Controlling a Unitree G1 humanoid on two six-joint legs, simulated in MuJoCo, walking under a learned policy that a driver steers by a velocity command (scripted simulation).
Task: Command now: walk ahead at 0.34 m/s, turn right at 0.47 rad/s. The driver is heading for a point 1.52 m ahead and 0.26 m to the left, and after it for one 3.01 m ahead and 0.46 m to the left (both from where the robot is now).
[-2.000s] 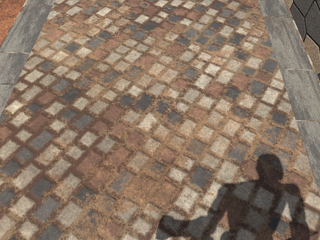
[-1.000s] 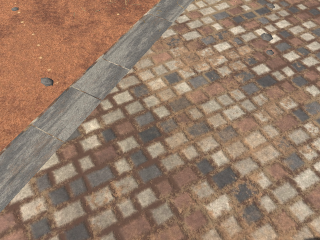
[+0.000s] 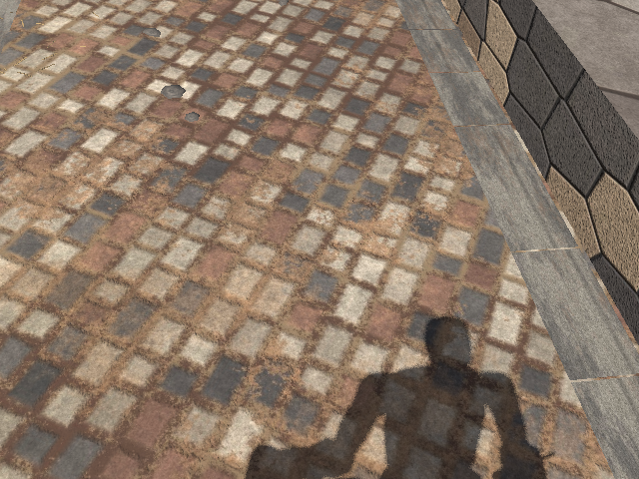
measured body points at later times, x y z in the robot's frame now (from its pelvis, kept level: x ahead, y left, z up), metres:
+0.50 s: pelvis +0.20 -0.08 +0.00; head +0.22 -0.10 +0.45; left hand +0.27 +0.17 -0.13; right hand +0.25 -0.35 -0.14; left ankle +0.24 +0.06 -0.67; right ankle +0.15 -0.15 -0.75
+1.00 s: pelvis +0.49 -0.07 -0.01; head +0.51 -0.06 +0.44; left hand +0.58 +0.18 -0.15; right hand +0.49 -0.33 -0.14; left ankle +0.51 -0.01 -0.75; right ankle +0.46 -0.21 -0.67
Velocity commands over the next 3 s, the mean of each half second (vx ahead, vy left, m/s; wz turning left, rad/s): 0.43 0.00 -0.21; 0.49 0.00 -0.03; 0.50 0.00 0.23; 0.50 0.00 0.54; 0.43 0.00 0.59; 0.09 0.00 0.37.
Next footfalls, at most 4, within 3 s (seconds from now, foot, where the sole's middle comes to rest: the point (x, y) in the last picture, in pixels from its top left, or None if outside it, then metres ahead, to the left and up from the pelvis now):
0.26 right None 0.19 -0.15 -0.79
0.78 left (314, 466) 0.55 -0.01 -0.79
1.34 right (397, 348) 0.84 -0.22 -0.79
1.88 left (299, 271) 1.07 0.02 -0.79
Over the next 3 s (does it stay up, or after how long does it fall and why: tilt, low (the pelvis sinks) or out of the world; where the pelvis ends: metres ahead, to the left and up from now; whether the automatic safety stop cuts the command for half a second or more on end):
stays up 1.29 0.09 -0.01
